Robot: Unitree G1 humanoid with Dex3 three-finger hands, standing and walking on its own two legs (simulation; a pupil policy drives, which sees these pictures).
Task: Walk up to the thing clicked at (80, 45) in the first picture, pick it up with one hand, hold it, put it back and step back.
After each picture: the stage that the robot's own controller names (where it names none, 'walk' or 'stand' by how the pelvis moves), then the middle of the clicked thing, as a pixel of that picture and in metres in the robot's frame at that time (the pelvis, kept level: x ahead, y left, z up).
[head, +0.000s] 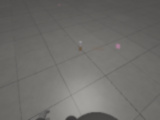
stand; (80, 46) +1.49 +0.24 -0.65
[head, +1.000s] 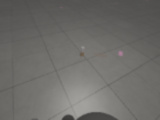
walk; (82, 52) +1.37 +0.11 -0.64
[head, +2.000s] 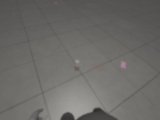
walk; (76, 66) +0.89 +0.15 -0.64
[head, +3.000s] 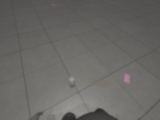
walk; (72, 83) +0.56 +0.20 -0.65
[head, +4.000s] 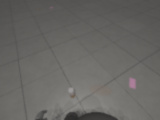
stand; (72, 93) +0.41 +0.22 -0.64
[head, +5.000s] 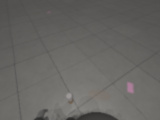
stand; (70, 99) +0.37 +0.23 -0.65
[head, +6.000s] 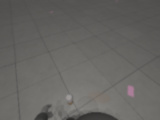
stand; (69, 100) +0.35 +0.22 -0.65
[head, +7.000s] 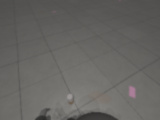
stand; (70, 99) +0.36 +0.21 -0.66
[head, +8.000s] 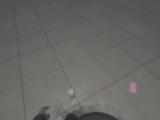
stand; (71, 94) +0.38 +0.20 -0.65
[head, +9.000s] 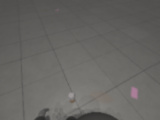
stand; (71, 98) +0.37 +0.20 -0.65
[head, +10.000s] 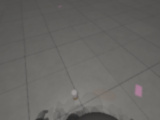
stand; (74, 95) +0.38 +0.18 -0.65
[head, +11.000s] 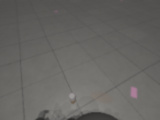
stand; (72, 98) +0.38 +0.18 -0.66
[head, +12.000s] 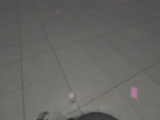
stand; (72, 98) +0.38 +0.20 -0.66
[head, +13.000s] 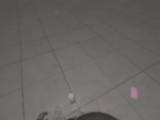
stand; (71, 99) +0.37 +0.20 -0.66
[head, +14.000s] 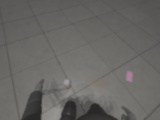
go down; (67, 84) +0.41 +0.21 -0.58
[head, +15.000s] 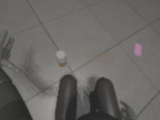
go down; (61, 60) +0.47 +0.23 -0.26
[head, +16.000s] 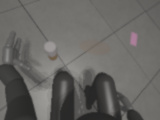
close in; (52, 52) +0.46 +0.25 -0.22
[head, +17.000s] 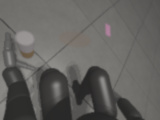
close; (26, 48) +0.45 +0.28 -0.16
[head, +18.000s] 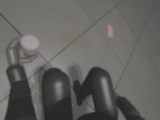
lift; (30, 49) +0.43 +0.28 -0.16
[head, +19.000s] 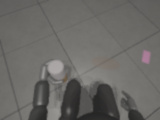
lift; (60, 74) +0.31 +0.20 -0.03
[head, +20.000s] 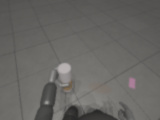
hold; (66, 79) +0.30 +0.16 +0.01
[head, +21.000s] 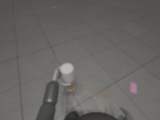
hold; (68, 79) +0.31 +0.14 +0.03
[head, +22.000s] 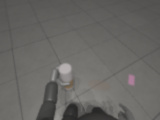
crouch; (67, 78) +0.32 +0.15 -0.02
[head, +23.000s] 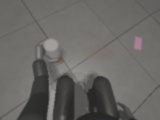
crouch; (54, 54) +0.45 +0.20 -0.07
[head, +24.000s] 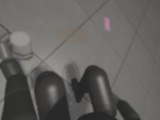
lower; (24, 49) +0.45 +0.27 -0.17
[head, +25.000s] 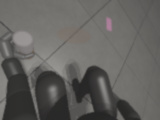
lower; (26, 48) +0.44 +0.27 -0.17
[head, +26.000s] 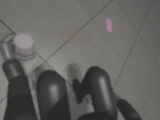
lower; (27, 50) +0.43 +0.27 -0.17
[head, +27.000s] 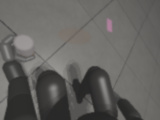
lower; (27, 51) +0.43 +0.27 -0.17
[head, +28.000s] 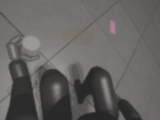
loosen; (32, 50) +0.42 +0.26 -0.17
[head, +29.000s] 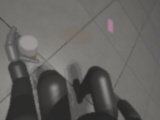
withdraw; (30, 51) +0.43 +0.26 -0.17
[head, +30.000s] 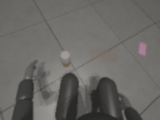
walk; (65, 60) +0.45 +0.21 -0.26
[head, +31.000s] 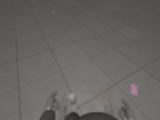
stand; (72, 99) +0.38 +0.17 -0.59
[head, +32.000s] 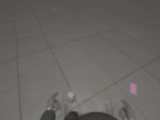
stand; (71, 98) +0.38 +0.18 -0.60
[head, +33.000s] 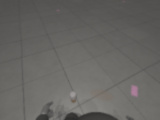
stand; (73, 97) +0.39 +0.17 -0.63
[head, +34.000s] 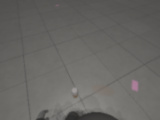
walk; (75, 93) +0.41 +0.17 -0.65
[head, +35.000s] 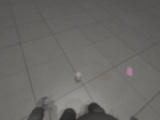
walk; (78, 78) +0.58 +0.08 -0.64
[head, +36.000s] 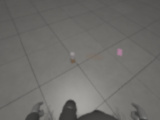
walk; (72, 58) +0.86 +0.27 -0.62
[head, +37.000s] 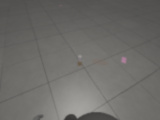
stand; (79, 61) +1.04 +0.18 -0.64
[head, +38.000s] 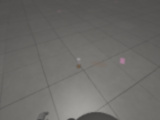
stand; (78, 63) +1.04 +0.21 -0.66
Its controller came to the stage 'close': yes
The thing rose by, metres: 0.66
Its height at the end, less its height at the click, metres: +0.00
